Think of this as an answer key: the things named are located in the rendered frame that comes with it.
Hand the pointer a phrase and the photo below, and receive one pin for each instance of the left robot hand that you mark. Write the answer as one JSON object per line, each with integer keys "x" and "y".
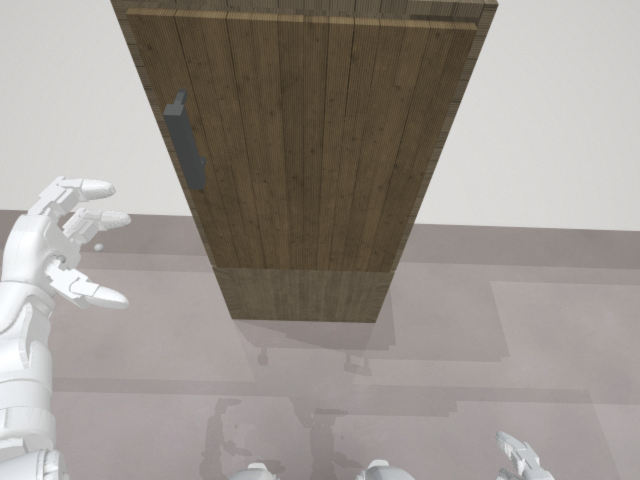
{"x": 35, "y": 242}

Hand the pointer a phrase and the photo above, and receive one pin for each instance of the robot left forearm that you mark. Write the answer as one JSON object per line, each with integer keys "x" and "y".
{"x": 26, "y": 370}

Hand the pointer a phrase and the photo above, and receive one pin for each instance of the robot shin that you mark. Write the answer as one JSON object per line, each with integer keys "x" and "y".
{"x": 257, "y": 465}
{"x": 378, "y": 463}

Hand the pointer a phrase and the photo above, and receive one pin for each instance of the cupboard door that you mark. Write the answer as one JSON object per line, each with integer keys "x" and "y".
{"x": 317, "y": 130}

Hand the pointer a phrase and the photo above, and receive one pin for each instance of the right robot shin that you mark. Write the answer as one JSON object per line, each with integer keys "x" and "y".
{"x": 378, "y": 463}

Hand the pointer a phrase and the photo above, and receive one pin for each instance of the robot left upper arm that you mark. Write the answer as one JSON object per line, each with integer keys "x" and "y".
{"x": 36, "y": 465}

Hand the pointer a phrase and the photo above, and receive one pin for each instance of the right robot hand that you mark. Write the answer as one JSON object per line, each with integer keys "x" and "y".
{"x": 524, "y": 460}

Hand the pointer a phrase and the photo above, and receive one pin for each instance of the left robot shin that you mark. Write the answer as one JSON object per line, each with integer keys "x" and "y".
{"x": 257, "y": 465}

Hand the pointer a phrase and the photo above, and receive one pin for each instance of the handle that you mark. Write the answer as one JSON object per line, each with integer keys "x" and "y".
{"x": 179, "y": 128}

